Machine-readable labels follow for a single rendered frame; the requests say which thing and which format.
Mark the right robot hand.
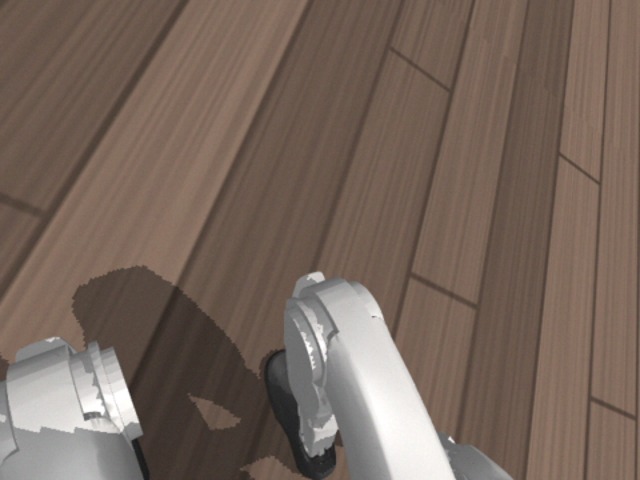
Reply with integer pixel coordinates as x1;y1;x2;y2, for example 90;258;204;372
436;431;513;480

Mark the left robot foot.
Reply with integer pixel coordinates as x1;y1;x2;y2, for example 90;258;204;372
132;438;150;480

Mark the right robot foot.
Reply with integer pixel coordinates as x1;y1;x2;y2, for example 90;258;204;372
264;350;336;480

